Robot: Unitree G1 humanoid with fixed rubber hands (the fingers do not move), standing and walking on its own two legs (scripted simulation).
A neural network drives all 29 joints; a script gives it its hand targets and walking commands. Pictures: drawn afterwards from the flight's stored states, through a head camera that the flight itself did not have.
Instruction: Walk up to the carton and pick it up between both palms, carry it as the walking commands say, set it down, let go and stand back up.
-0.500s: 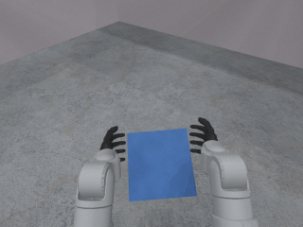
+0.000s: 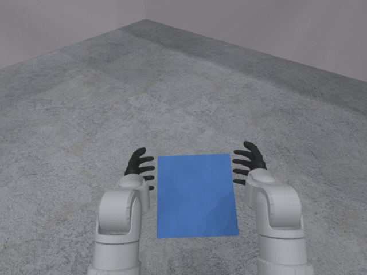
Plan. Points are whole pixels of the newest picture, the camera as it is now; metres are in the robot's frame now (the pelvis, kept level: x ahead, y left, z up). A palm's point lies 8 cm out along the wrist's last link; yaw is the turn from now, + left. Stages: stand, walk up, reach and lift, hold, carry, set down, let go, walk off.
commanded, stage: carry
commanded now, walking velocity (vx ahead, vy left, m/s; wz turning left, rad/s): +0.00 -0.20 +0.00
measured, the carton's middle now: (194, 196) +0.32 -0.01 +0.00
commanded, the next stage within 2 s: none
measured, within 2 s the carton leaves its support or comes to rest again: neither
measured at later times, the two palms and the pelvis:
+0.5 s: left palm (166, 188) +0.28 +0.05 +0.11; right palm (291, 179) +0.29 -0.19 +0.12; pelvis -0.02 -0.07 +0.00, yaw -1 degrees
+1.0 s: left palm (229, 204) +0.24 -0.06 +0.12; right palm (365, 194) +0.25 -0.31 +0.13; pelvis -0.06 -0.18 +0.01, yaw -2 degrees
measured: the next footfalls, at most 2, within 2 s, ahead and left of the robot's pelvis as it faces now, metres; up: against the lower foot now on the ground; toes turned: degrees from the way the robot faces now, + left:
right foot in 0.48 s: +0.06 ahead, -0.23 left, +0.00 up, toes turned -8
left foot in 0.72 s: -0.01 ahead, -0.02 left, +0.00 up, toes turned +8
